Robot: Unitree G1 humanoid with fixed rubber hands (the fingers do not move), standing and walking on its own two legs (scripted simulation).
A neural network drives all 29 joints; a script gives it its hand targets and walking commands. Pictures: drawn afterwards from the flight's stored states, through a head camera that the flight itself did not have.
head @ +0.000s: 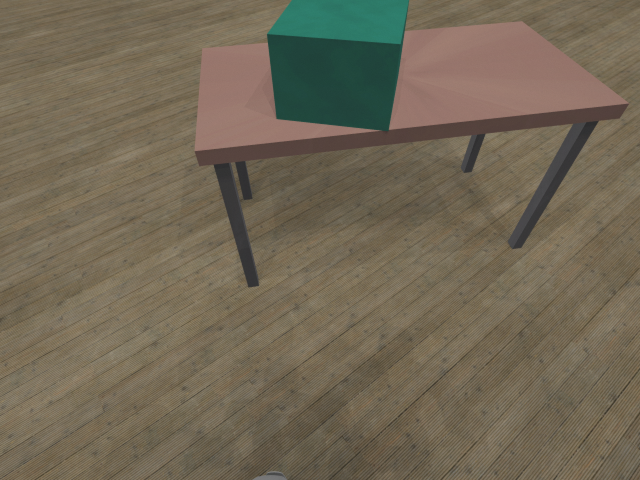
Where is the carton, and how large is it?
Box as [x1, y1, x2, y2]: [267, 0, 408, 130]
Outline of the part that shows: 292,0 267,33 276,117 281,119 388,130 398,73 408,0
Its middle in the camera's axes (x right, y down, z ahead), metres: +0.06 -0.49 +1.02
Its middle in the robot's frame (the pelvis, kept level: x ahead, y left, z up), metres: +1.10 -0.03 +0.01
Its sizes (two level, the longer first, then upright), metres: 0.309 0.298 0.214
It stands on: a table, 0.65 m high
